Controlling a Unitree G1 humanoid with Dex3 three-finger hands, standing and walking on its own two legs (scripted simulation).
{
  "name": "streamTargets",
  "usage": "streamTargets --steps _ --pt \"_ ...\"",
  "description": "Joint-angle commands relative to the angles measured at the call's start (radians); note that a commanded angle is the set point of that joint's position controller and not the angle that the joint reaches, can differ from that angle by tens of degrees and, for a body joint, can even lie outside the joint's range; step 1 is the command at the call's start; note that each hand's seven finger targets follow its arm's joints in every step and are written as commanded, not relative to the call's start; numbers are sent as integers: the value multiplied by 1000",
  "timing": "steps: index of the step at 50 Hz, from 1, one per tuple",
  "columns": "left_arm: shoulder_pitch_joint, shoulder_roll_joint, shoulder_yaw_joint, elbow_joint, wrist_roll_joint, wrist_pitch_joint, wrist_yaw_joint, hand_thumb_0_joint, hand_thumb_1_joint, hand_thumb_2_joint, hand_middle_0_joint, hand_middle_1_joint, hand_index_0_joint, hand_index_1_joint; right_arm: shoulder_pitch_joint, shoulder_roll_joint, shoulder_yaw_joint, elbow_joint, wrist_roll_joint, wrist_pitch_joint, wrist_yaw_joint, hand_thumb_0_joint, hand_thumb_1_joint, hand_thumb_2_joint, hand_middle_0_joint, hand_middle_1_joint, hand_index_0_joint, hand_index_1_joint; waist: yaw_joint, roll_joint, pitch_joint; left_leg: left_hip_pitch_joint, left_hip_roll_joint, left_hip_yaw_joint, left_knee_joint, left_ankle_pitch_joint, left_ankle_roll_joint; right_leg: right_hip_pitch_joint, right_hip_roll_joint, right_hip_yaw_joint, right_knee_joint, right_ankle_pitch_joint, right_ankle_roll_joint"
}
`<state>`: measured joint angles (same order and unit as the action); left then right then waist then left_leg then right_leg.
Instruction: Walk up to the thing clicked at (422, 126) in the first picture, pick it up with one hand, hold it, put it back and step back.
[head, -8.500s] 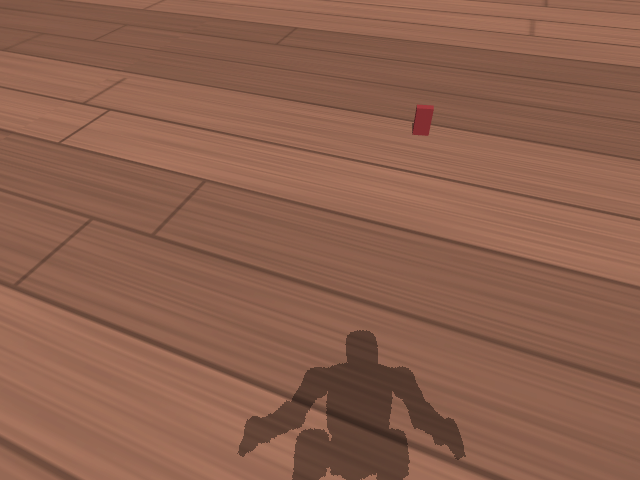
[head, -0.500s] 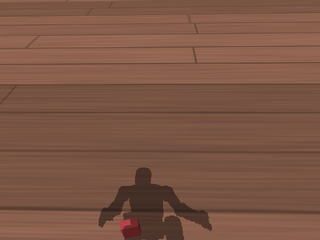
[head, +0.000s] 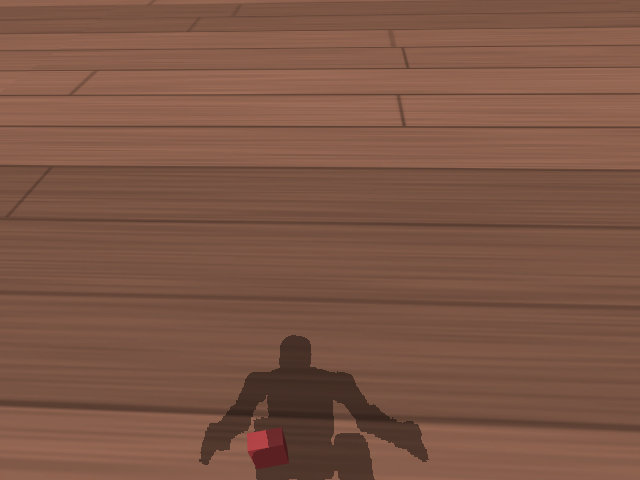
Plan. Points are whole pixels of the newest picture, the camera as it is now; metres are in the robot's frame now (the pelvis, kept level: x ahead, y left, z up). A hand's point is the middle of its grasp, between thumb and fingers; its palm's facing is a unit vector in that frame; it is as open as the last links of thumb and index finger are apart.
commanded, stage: stand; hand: left
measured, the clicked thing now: (268, 449) +0.39 +0.19 -0.70
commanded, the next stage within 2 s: go down in 1.62 s
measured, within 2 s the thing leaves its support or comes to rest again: neither
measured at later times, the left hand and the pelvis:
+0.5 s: hand out of the picture +0.07 +0.25 -0.15, palm faces -0.03 -0.94 -0.35, open 7.4 cm; pelvis +0.00 +0.00 +0.00, yaw +0 degrees
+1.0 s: hand out of the picture +0.08 +0.25 -0.15, palm faces -0.03 -0.94 -0.35, open 7.4 cm; pelvis +0.01 -0.01 +0.00, yaw +0 degrees
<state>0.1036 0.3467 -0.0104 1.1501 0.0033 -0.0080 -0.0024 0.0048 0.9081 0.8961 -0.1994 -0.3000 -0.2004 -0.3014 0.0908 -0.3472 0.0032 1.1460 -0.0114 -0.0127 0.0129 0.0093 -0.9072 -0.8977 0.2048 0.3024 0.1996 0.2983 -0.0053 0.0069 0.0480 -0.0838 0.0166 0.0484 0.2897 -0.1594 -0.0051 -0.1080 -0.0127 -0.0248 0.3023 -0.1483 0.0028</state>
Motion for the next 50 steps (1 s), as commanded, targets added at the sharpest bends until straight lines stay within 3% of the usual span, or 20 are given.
streamTargets --steps 1,5,10,20,31,41,50 --pt "-55 213 42 -68 7 -29 11 0 900 900 -200 -300 -200 -300 -44 -212 -47 -56 -2 -17 -14 0 -900 -900 200 300 200 300 -2 -8 -69 23 126 -110 -41 29 27 -30 -124 121 -72 38 -17" --pt "-42 213 42 -68 4 -29 11 0 900 900 -200 -300 -200 -300 -32 -206 -43 -55 -2 -16 -14 0 -900 -900 200 300 200 300 0 -7 -56 -9 120 -114 -50 12 24 -24 -121 120 -67 27 -17" --pt "-36 214 41 -71 4 -28 9 0 900 900 -200 -300 -200 -300 -31 -212 -43 -56 -1 -21 -15 0 -900 -900 200 300 200 300 2 8 -73 1 126 -115 -48 60 23 -9 -122 117 -49 76 -24" --pt "-33 214 39 -72 4 -25 10 0 900 900 -200 -300 -200 -300 -18 -213 -39 -54 0 -19 -16 0 -900 -900 200 300 200 300 4 -10 -49 -17 125 -122 -51 25 25 -14 -122 118 -56 19 -26" --pt "-33 217 42 -79 5 -27 9 0 900 900 -200 -300 -200 -301 -21 -217 -39 -63 1 -22 -17 0 -900 -900 200 300 200 300 5 -1 -77 5 130 -120 -41 86 24 1 -125 113 -40 99 -27" --pt "-29 216 40 -75 4 -28 11 0 900 900 -200 -300 -200 -301 -15 -212 -36 -60 1 -19 -17 0 -900 -900 200 300 200 300 4 -13 -49 -5 128 -119 -42 73 20 -11 -123 111 -53 81 -24" --pt "-29 218 42 -79 7 -28 11 0 900 900 -200 -300 -200 -301 -18 -214 -36 -67 0 -21 -20 0 -900 -900 200 300 200 300 5 -3 -82 15 131 -113 -34 117 21 10 -127 109 -40 147 -24"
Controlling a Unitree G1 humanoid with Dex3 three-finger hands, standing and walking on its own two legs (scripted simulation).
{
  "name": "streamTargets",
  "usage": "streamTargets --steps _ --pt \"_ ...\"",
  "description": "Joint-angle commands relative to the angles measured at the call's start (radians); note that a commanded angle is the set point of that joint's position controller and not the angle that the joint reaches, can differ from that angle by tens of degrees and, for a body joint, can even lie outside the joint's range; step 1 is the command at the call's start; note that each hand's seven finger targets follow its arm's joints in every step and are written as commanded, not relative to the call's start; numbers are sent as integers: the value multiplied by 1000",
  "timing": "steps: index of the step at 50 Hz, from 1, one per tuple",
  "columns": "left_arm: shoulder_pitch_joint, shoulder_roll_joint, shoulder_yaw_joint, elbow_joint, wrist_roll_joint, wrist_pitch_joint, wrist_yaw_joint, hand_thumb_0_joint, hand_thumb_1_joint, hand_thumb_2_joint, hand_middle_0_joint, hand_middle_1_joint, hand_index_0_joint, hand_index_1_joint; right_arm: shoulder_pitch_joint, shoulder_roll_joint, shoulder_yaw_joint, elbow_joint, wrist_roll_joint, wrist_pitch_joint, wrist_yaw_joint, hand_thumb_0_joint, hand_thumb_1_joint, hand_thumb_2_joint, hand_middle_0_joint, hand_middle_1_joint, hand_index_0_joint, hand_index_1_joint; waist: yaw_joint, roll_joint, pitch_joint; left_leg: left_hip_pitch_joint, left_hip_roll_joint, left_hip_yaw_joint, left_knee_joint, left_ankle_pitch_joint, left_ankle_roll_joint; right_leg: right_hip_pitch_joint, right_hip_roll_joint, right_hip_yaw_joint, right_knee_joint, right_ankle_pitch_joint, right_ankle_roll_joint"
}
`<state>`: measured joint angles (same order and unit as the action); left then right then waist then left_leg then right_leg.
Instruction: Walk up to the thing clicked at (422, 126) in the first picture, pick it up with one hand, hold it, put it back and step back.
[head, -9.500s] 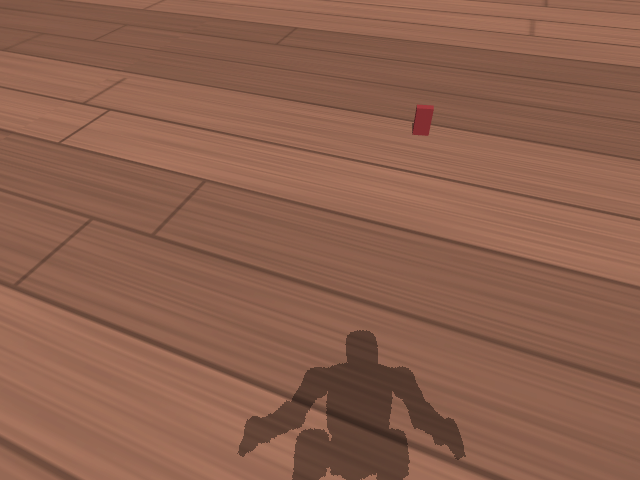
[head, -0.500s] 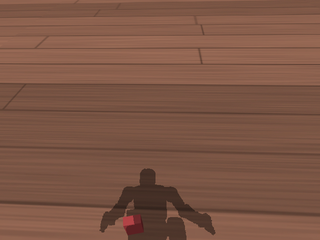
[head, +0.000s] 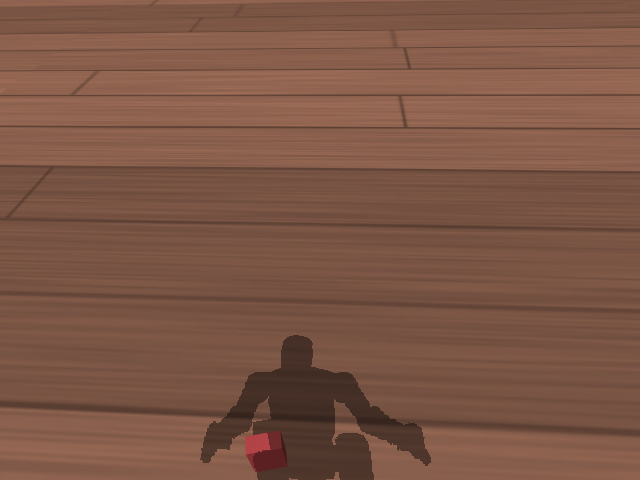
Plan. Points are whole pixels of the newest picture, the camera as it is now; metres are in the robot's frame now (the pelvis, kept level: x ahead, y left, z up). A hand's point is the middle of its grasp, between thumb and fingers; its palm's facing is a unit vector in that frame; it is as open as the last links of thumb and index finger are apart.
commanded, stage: stand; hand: left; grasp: from the side
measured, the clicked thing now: (267, 452) +0.39 +0.19 -0.70
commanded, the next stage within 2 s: go down in 0.62 s
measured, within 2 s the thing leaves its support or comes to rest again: neither
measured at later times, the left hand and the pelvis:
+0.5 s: hand out of the picture +0.08 +0.25 -0.15, palm faces -0.03 -0.93 -0.35, open 7.4 cm; pelvis +0.00 +0.00 +0.00, yaw +0 degrees
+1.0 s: hand out of the picture +0.16 +0.26 -0.16, palm faces +0.04 -0.94 -0.34, open 11.7 cm; pelvis -0.01 +0.00 -0.02, yaw +1 degrees
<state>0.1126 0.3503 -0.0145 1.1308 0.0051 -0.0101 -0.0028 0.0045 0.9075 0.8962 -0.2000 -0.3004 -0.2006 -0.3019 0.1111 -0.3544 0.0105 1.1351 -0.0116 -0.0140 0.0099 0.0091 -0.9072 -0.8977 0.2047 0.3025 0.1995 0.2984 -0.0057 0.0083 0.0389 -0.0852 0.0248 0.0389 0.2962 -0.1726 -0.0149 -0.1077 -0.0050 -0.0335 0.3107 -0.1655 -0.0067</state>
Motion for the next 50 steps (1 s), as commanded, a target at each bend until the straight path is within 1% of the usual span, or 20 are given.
streamTargets --steps 1,6,15,16,24,28,35,36,37,38,39,40,41,42,43,44,45,46,48,50 --pt "-40 217 46 -58 4 -26 12 0 900 900 -200 -300 -200 -301 -38 -205 -43 -55 2 -19 -17 0 -900 -900 200 300 200 300 3 -12 -69 26 125 -106 -41 139 31 1 -134 118 -48 164 -15" --pt "-42 209 44 -55 3 -25 12 0 900 900 -200 -300 -200 -301 -42 -210 -44 -54 0 -17 -18 0 -900 -900 200 300 200 300 6 -12 -44 6 122 -107 -43 102 28 -11 -131 120 -58 117 -15" --pt "-43 212 45 -57 3 -26 13 0 900 900 -200 -300 -200 -301 -39 -207 -44 -54 1 -17 -17 0 -900 -900 200 300 200 300 5 -9 -48 9 121 -105 -45 117 29 1 -132 120 -57 148 -16" --pt "-41 214 45 -61 4 -27 13 0 900 900 -200 -300 -200 -301 -39 -208 -45 -57 0 -18 -17 0 -900 -900 200 300 200 300 6 -13 -70 25 124 -101 -40 132 31 11 -136 119 -50 168 -19" --pt "-34 213 46 -56 3 -27 14 0 900 900 -200 -300 -200 -301 -34 -203 -43 -56 2 -16 -17 0 -900 -900 200 300 200 300 5 -9 -41 2 120 -105 -49 98 29 3 -131 121 -59 139 -15" --pt "-38 219 48 -63 4 -27 15 0 900 900 -200 -300 -200 -301 -31 -209 -48 -59 0 -15 -17 0 -900 -900 200 300 200 300 3 -16 -68 30 122 -99 -37 113 32 6 -135 125 -60 154 -19" --pt "-34 215 49 -58 3 -26 13 0 900 900 -200 -300 -200 -301 -36 -203 -44 -61 0 -16 -18 0 -900 -900 200 300 200 300 6 -4 -54 11 122 -102 -45 113 32 10 -131 119 -55 155 -18" --pt "-39 217 51 -56 3 -26 14 0 820 820 -120 -220 -120 -221 -30 -202 -44 -59 1 -15 -17 0 -920 -904 205 296 202 296 4 -7 -45 3 120 -105 -48 109 30 16 -131 121 -57 143 -18" --pt "-390 41 55 -407 -51 -117 30 0 740 740 -40 -140 -40 -141 -11 -43 -4 -347 72 -69 -41 0 -1000 -927 199 300 199 300 -121 21 47 -148 -30 16 35 -25 36 -210 -3 34 7 36 -2" --pt "-471 98 74 -338 -46 -106 36 0 660 660 -19 -60 -14 -61 43 -68 -8 -283 73 -70 -49 0 -1012 -932 199 300 199 300 -78 -10 -9 -143 -31 10 53 -37 39 -157 -5 23 17 -1 0" --pt "-291 177 132 -143 -28 -62 41 0 580 580 -18 -16 -6 -24 64 -97 -20 -275 71 -60 -53 0 -1036 -940 198 301 199 301 -61 -48 8 -174 -39 12 72 -68 42 -167 1 11 23 -56 -6" --pt "-207 175 145 -84 -20 -45 26 0 500 500 -24 -42 -16 -46 74 -98 -34 -301 69 -48 -52 0 -1011 -932 198 301 199 301 -29 -50 1 -205 -32 15 106 -47 40 -185 3 7 56 -52 -9" --pt "-276 207 154 -131 -1 -49 19 0 420 420 -18 -59 -14 -58 88 -98 -47 -321 58 -50 -58 0 -1010 -931 199 301 199 301 -29 -56 -76 -213 -34 9 143 -17 42 -189 1 10 91 -20 -8" --pt "-309 269 195 -184 12 -60 15 0 354 340 -14 -60 -8 -62 113 -97 -62 -337 56 -59 -65 0 -999 -929 198 301 199 301 -14 -33 -169 -203 -33 2 160 17 38 -156 -5 15 125 30 -6" --pt "-240 274 222 -156 31 -53 4 0 286 260 -16 -73 -15 -71 122 -95 -74 -363 48 -65 -61 0 -990 -925 199 301 200 301 -9 -5 -228 -222 -39 0 195 51 36 -148 -11 17 167 76 -8" --pt "-130 241 223 -93 55 -38 -7 0 275 217 -23 -69 -25 -64 155 -90 -84 -363 37 -63 -56 0 -984 -922 199 300 200 300 -5 -26 -265 -260 -43 -5 240 72 37 -158 -11 18 207 105 -7" --pt "-79 230 240 -95 63 -32 -15 0 222 202 -29 -75 -31 -68 162 -85 -90 -384 31 -68 -50 0 -967 -917 199 300 200 300 18 -37 -280 -293 -47 -8 264 88 35 -149 -10 15 233 116 -8" --pt "-47 225 248 -143 68 -23 -19 0 170 178 -40 -66 -39 -62 153 -82 -94 -412 34 -70 -50 0 -973 -918 199 300 200 300 36 6 -316 -284 -50 -3 267 105 30 -135 -9 19 247 134 -13" --pt "-97 227 253 -224 71 7 -13 0 94 143 -55 -66 -56 -60 135 -71 -91 -458 34 -72 -55 0 -948 -910 199 300 200 300 32 47 -329 -289 -56 -2 275 92 25 -155 -8 23 248 111 -13" --pt "-91 186 232 -246 69 50 -13 0 -10 120 -65 -66 -64 -60 118 -65 -86 -492 39 -78 -53 0 -926 -903 199 300 200 300 16 30 -255 -331 -47 -13 287 58 24 -215 -1 12 253 62 -15"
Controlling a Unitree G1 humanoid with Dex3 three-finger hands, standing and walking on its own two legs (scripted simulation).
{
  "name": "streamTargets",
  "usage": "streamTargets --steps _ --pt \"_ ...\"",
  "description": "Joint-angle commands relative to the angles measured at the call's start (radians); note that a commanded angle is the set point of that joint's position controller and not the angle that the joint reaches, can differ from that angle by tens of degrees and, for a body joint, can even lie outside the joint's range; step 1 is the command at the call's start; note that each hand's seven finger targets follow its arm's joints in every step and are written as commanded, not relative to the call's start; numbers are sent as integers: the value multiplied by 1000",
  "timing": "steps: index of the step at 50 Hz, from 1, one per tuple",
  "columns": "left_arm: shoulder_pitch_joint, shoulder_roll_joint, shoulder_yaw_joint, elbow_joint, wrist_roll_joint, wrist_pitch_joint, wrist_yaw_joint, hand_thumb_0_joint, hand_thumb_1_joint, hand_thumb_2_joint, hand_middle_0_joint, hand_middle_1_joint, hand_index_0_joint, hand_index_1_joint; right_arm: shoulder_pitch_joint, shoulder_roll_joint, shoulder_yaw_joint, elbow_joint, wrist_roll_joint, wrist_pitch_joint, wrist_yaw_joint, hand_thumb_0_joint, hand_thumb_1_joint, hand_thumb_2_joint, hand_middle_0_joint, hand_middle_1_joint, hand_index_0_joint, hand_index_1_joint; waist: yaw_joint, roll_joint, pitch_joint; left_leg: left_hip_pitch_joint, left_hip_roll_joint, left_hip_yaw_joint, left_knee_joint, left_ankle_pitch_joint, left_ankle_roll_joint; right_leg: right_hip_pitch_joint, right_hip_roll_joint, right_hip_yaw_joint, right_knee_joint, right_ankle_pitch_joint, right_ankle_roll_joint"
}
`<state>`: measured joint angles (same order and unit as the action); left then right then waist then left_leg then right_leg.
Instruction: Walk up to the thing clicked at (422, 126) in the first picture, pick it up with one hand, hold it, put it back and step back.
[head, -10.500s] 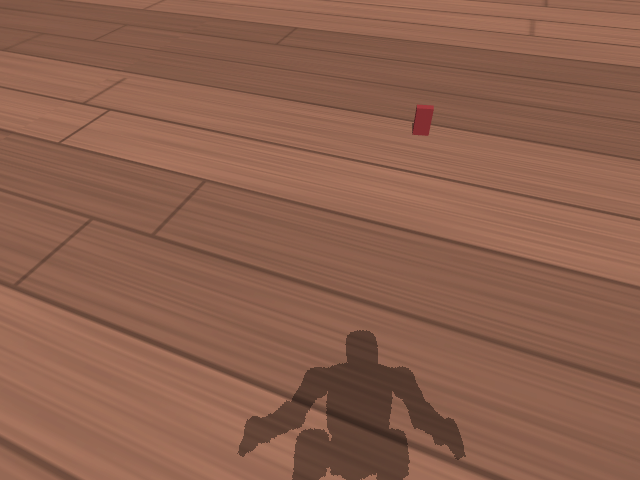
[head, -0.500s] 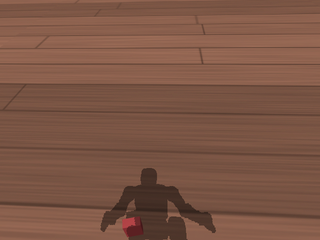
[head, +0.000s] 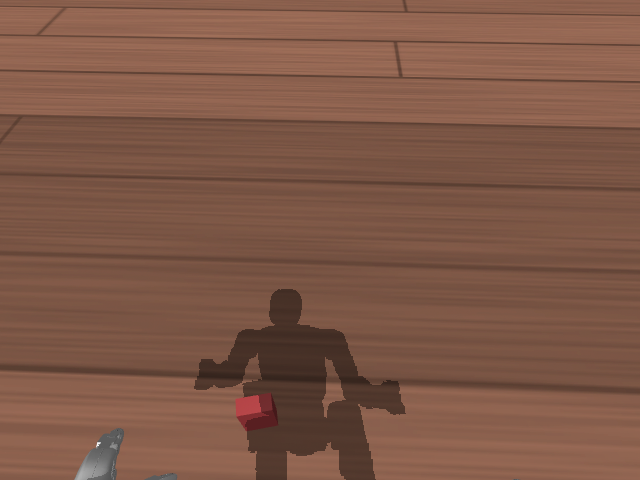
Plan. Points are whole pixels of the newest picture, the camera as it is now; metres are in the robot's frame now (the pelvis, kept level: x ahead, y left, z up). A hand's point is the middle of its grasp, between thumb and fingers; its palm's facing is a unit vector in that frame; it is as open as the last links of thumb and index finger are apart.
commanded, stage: go down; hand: left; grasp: from the side
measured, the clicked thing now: (258, 412) +0.40 +0.19 -0.68
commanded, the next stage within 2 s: none
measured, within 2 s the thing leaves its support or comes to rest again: neither
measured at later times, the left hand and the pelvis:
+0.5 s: hand out of the picture +0.16 +0.27 -0.17, palm faces +0.04 -0.94 -0.33, open 17.0 cm; pelvis +0.01 +0.02 -0.05, yaw +0 degrees
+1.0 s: hand out of the picture +0.18 +0.30 -0.22, palm faces +0.13 -0.95 -0.28, open 17.1 cm; pelvis -0.03 +0.01 -0.11, yaw +1 degrees
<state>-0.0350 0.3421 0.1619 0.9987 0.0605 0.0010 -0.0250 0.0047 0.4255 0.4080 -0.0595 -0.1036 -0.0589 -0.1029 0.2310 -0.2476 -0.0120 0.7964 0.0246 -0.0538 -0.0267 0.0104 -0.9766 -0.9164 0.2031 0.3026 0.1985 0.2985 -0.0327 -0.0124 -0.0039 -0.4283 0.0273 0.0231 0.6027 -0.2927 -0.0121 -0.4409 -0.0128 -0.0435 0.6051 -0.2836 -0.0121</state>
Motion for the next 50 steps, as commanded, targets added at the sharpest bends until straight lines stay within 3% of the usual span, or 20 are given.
streamTargets --steps 1,5,8,10,11,12,15,16,18,26,29,36,38,39,40,43,45,47,49,50 --pt "45 199 63 -119 12 55 9 0 -40 111 -66 -59 -63 -56 -18 -175 -64 -176 4 -41 -15 0 -925 -904 199 300 200 300 35 36 -184 -13 -46 -2 -4 143 22 74 10 18 -33 136 -11" --pt "87 169 53 -229 0 90 -6 0 -280 77 -79 -71 -73 -73 -12 -171 -67 -223 5 -67 -15 0 -903 -897 200 300 200 300 24 21 -185 -61 -32 -15 52 87 23 -15 21 4 29 60 -14" --pt "110 166 65 -310 -6 100 -11 0 -385 56 -86 -78 -77 -84 20 -171 -75 -248 0 -89 -22 0 -874 -890 200 300 200 300 6 12 -236 -78 -27 -17 115 144 24 -38 19 4 88 123 -7" --pt "43 177 65 -425 -6 92 -13 0 -457 34 -98 -74 -86 -81 20 -161 -76 -250 -3 -105 -25 0 -861 -887 200 300 200 300 -1 52 -268 -90 -21 -24 161 149 20 -88 18 5 139 126 -8" --pt "72 188 84 -434 -4 93 -9 0 -461 41 -96 -81 -84 -88 23 -163 -77 -260 -5 -111 -27 0 -868 -889 200 300 200 300 0 42 -271 -101 -19 -26 174 141 20 -102 19 5 154 117 -8" --pt "115 174 74 -453 -6 97 -12 0 -474 45 -96 -83 -84 -91 16 -156 -73 -269 -3 -117 -28 0 -874 -891 200 300 200 300 1 54 -262 -121 -18 -28 187 117 19 -128 18 7 170 89 -10" --pt "204 191 102 -547 -7 118 -6 0 -501 29 -103 -75 -89 -84 18 -159 -74 -293 -5 -127 -37 0 -873 -890 200 300 200 300 9 77 -308 -114 -14 -37 204 146 15 -127 20 6 199 99 -13" --pt "207 186 84 -588 -7 129 -8 0 -496 25 -105 -74 -92 -82 13 -161 -72 -299 -5 -129 -39 0 -873 -890 200 300 200 300 10 102 -303 -116 -13 -41 207 154 10 -140 20 5 209 98 -14" --pt "262 192 101 -616 -9 157 -7 0 -525 2 -113 -59 -98 -68 16 -164 -74 -308 -5 -133 -48 0 -871 -888 200 300 200 300 6 103 -326 -112 -11 -45 227 193 10 -140 21 0 224 124 -12" --pt "327 154 84 -736 -29 239 -10 0 -574 2 -111 -57 -97 -66 0 -151 -60 -352 -9 -153 -61 0 -864 -886 200 300 200 300 -7 99 -287 -200 2 -75 283 151 10 -237 23 -14 284 61 -13" --pt "375 140 83 -756 -37 252 -17 0 -551 12 -110 -56 -96 -66 23 -146 -60 -353 -11 -161 -63 0 -874 -889 200 300 200 300 -16 97 -328 -211 3 -74 318 201 14 -237 23 -18 316 101 -11" --pt "393 177 134 -819 -45 243 -17 0 -489 20 -101 -40 -86 -51 10 -145 -60 -391 -13 -176 -68 0 -894 -895 200 300 200 300 -6 106 -339 -275 -4 -77 358 137 14 -292 22 -16 363 57 -14" --pt "401 174 142 -807 -50 236 -21 0 -477 24 -96 -38 -82 -48 11 -142 -58 -388 -13 -179 -67 0 -896 -896 200 300 200 300 -8 94 -308 -318 -5 -82 362 67 15 -318 23 -16 373 10 -12" --pt "397 189 157 -835 -52 230 -20 0 -464 27 -91 -36 -78 -46 9 -141 -58 -401 -13 -182 -68 0 -901 -897 200 300 200 300 6 100 -311 -332 -11 -72 371 36 19 -321 21 -11 369 -9 -13" --pt "383 189 159 -807 -54 225 -23 0 -460 42 -89 -49 -78 -58 10 -140 -57 -396 -13 -182 -70 0 -908 -899 200 300 200 300 -11 88 -305 -351 -12 -66 385 4 23 -332 23 -8 366 -28 -11" --pt "230 215 189 -728 -71 169 -45 0 -473 34 -87 -46 -78 -52 9 -149 -56 -371 -16 -199 -70 0 -918 -902 200 300 200 300 -41 62 -273 -448 -13 -54 462 -60 32 -417 19 3 412 -65 -6" --pt "88 255 226 -660 -90 94 -74 0 -475 36 -83 -49 -78 -52 -2 -153 -55 -355 -18 -218 -68 0 -934 -906 200 300 200 300 -45 40 -265 -549 -19 -45 536 -132 40 -492 10 14 463 -123 -3" --pt "-3 298 249 -630 -113 8 -123 0 -482 26 -83 -52 -81 -51 -16 -159 -59 -352 -20 -243 -63 0 -958 -912 199 300 199 300 -47 54 -293 -632 -23 -42 599 -233 43 -581 0 43 512 -229 -2" --pt "-15 310 257 -605 -139 -70 -185 0 -514 17 -90 -67 -89 -64 -6 -171 -63 -337 -21 -258 -57 0 -967 -913 199 300 199 300 -35 92 -392 -638 -22 -48 631 -243 40 -611 -3 61 567 -245 -4" --pt "-21 351 287 -606 -146 -101 -212 0 -488 18 -88 -69 -89 -64 2 -183 -69 -332 -23 -258 -57 0 -971 -914 199 300 199 300 -22 113 -446 -638 -23 -49 650 -218 38 -611 -5 71 590 -225 -6"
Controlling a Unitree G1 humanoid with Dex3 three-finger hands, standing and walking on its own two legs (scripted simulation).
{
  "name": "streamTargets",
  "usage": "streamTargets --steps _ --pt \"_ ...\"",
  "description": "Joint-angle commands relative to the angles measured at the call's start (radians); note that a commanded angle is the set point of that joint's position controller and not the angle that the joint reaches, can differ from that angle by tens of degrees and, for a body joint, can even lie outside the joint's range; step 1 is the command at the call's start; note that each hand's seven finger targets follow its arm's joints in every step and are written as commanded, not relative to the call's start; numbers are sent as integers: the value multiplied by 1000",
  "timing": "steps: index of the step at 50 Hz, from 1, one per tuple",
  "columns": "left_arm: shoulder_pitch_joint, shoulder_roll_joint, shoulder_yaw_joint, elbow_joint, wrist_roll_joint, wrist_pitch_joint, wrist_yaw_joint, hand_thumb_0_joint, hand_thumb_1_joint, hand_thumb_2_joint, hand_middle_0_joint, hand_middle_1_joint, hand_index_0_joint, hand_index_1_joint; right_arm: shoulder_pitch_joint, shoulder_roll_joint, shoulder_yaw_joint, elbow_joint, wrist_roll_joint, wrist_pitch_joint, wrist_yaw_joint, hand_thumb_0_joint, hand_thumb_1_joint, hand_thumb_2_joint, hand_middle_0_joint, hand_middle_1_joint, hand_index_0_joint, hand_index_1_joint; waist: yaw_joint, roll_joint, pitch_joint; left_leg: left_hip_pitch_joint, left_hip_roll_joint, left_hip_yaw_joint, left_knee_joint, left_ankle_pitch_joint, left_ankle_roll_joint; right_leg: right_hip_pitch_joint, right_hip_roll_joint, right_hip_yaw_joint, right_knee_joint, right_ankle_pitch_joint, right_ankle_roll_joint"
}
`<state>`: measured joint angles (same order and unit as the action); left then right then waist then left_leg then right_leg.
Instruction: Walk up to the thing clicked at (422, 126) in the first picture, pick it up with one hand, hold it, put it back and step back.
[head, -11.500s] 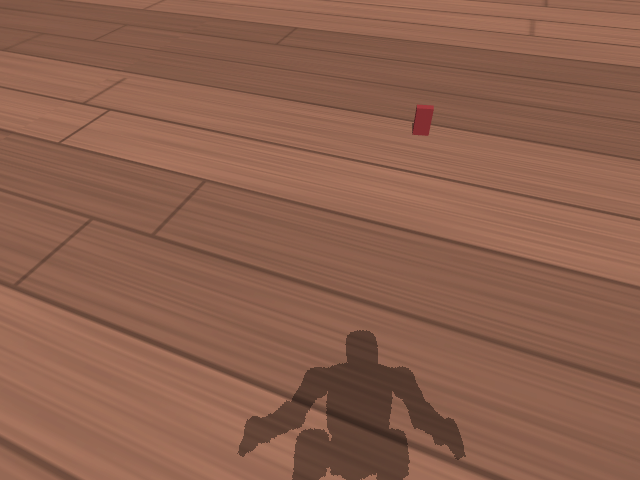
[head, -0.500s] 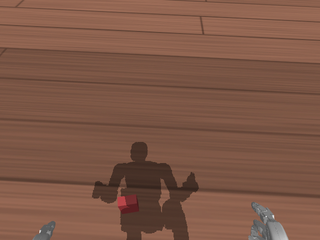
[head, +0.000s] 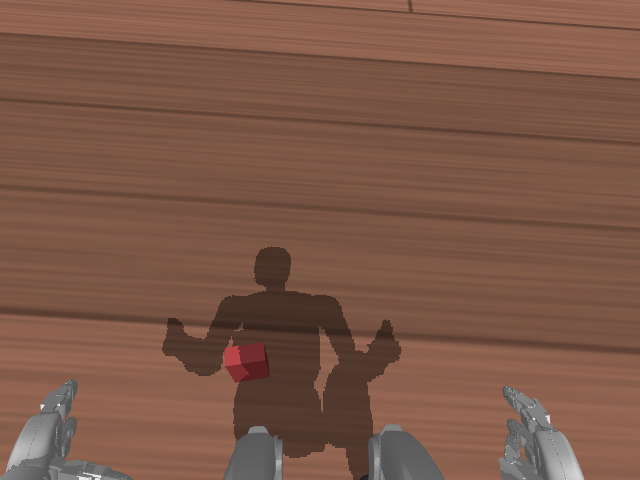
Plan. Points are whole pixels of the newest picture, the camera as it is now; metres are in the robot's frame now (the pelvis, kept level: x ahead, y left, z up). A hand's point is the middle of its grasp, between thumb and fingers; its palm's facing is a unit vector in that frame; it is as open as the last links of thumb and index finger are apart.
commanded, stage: go down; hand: left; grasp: from the side
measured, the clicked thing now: (248, 363) +0.43 +0.17 -0.56
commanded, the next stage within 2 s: approach in 1.72 s
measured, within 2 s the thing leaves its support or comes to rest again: neither
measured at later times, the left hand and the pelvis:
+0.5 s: hand (100, 375) +0.31 +0.34 -0.18, palm faces +0.12 -0.98 -0.16, open 17.3 cm; pelvis -0.04 +0.00 -0.13, yaw -2 degrees
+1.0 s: hand (107, 360) +0.35 +0.36 -0.23, palm faces +0.08 -0.99 -0.10, open 17.4 cm; pelvis -0.06 +0.00 -0.22, yaw -3 degrees
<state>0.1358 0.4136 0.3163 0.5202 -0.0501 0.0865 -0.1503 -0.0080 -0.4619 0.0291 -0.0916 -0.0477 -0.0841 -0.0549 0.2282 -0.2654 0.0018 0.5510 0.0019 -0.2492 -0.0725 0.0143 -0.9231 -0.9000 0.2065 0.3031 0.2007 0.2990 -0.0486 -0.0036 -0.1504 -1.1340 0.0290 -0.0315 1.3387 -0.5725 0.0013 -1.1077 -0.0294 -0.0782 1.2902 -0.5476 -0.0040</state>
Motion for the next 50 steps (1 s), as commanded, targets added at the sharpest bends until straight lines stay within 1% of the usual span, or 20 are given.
streamTargets --steps 1,3,6,10,11,13,16,17,20,23,25,29,30,33,34,38,41,45,48,50 --pt "-222 287 130 -99 -40 -212 -113 0 -487 31 -85 -79 -87 -72 5 -173 -80 -75 -1 -61 -10 0 -962 -912 199 300 199 300 -10 108 -319 47 -24 -1 -59 73 22 26 11 107 -64 51 -14" --pt "-268 365 183 -65 -41 -257 -142 0 -458 41 -81 -76 -81 -71 7 -188 -77 -64 -2 -53 -9 0 -958 -911 200 300 199 300 15 134 -371 10 -23 -13 -23 89 14 -22 9 104 1 58 -20" --pt "-291 366 212 36 -50 -293 -162 0 -495 38 -81 -73 -77 -71 7 -203 -71 -65 3 -31 1 0 -932 -905 200 300 199 300 42 142 -410 -28 -19 -36 0 65 7 -100 14 82 69 36 -26" --pt "-299 435 292 96 -65 -317 -196 0 -507 40 -78 -60 -69 -62 16 -231 -67 -50 11 -1 9 0 -906 -900 200 300 199 300 74 162 -519 26 -14 -64 38 213 3 -161 24 35 161 147 -39" --pt "-282 417 286 138 -69 -320 -211 0 -527 35 -81 -62 -74 -63 8 -231 -69 -48 11 3 10 0 -900 -898 200 299 199 299 70 146 -504 10 -15 -61 56 222 7 -180 27 34 168 149 -40" --pt "-354 467 325 116 -84 -345 -235 0 -534 34 -81 -59 -74 -60 16 -229 -63 -30 8 8 13 0 -905 -899 200 299 199 299 63 133 -535 -35 -21 -46 114 276 14 -174 24 39 192 193 -39" --pt "-461 480 340 127 -105 -398 -278 0 -530 29 -77 -54 -73 -52 14 -235 -60 -10 5 11 17 0 -904 -899 200 299 200 299 34 125 -541 -70 -16 -47 170 287 19 -232 26 39 237 195 -39" --pt "-520 475 335 141 -111 -417 -293 0 -512 34 -73 -58 -71 -55 13 -232 -60 -4 2 9 16 0 -910 -901 200 299 200 299 7 94 -521 -120 -17 -41 193 237 25 -244 27 43 235 166 -35" --pt "-618 507 345 230 -114 -471 -334 0 -498 19 -70 -44 -69 -39 22 -236 -58 22 -6 1 14 0 -910 -901 200 300 200 300 -19 73 -476 -250 -17 -29 245 100 31 -286 22 66 247 69 -29" --pt "-678 558 358 264 -115 -505 -375 0 -498 2 -76 -47 -79 -38 15 -243 -47 25 -13 1 15 0 -902 -897 200 300 200 300 -7 112 -487 -279 -15 -30 258 3 26 -344 22 77 264 -14 -30" --pt "-710 602 377 255 -116 -518 -399 0 -496 5 -75 -44 -75 -37 19 -252 -42 27 -17 4 16 0 -901 -898 200 300 200 300 6 148 -545 -266 -15 -28 272 2 21 -361 21 76 286 -18 -33" --pt "-719 681 424 287 -114 -522 -423 0 -522 0 -80 -42 -79 -34 21 -273 -23 35 -18 12 17 0 -909 -900 200 299 200 299 35 219 -608 -216 -10 -49 286 56 11 -425 27 33 373 25 -43" --pt "-718 671 425 304 -119 -520 -430 0 -513 0 -80 -37 -79 -30 18 -275 -19 38 -19 14 17 0 -909 -900 200 299 200 299 35 235 -594 -212 -7 -58 288 65 8 -449 28 24 395 32 -44" --pt "-732 707 458 304 -126 -519 -445 0 -510 0 -77 -35 -76 -27 15 -282 -11 46 -18 21 18 0 -913 -902 200 299 200 299 41 254 -602 -212 -5 -74 314 107 5 -493 26 12 443 53 -48" --pt "-735 718 472 309 -128 -518 -447 0 -510 0 -74 -31 -72 -25 17 -281 -9 49 -19 24 19 0 -915 -903 200 299 200 299 39 244 -595 -235 -8 -69 331 121 7 -493 25 12 448 60 -47" --pt "-747 697 465 361 -142 -516 -474 0 -519 0 -74 -25 -71 -21 6 -287 -11 48 -21 27 20 0 -913 -903 200 299 200 299 13 170 -548 -349 -12 -50 390 86 20 -498 26 15 462 48 -42" --pt "-798 730 472 364 -144 -527 -491 0 -516 0 -74 -25 -71 -21 12 -294 -10 50 -25 22 24 0 -916 -903 200 299 200 299 -6 155 -543 -421 -14 -36 431 56 26 -492 27 16 482 30 -38" --pt "-863 738 462 377 -150 -539 -522 0 -515 0 -71 -25 -69 -20 17 -312 -9 66 -30 19 24 0 -916 -903 200 299 200 299 -17 191 -550 -397 -10 -46 458 37 20 -571 26 6 521 16 -41" --pt "-922 817 489 346 -148 -547 -531 0 -518 0 -75 -25 -74 -19 21 -314 -1 65 -33 17 25 0 -912 -902 200 299 200 299 -10 196 -581 -444 -14 -31 483 -1 25 -546 24 12 531 -14 -37" --pt "-941 830 491 357 -148 -547 -536 0 -512 0 -72 -28 -71 -23 26 -318 2 75 -35 18 28 0 -912 -902 200 300 200 300 -10 211 -584 -449 -13 -31 492 -23 24 -561 24 11 546 -32 -37"
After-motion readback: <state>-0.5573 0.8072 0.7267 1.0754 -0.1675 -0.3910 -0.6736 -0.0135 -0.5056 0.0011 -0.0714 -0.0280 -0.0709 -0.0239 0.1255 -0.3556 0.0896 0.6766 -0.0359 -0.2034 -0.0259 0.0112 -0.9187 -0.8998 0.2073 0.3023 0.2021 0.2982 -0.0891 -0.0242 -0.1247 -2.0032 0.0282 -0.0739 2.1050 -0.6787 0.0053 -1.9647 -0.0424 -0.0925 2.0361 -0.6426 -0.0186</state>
